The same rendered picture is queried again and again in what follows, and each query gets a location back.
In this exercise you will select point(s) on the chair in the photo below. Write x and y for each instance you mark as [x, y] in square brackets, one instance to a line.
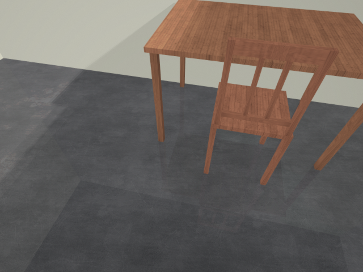
[263, 111]

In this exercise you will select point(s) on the table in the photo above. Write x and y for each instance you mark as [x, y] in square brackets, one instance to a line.
[200, 30]

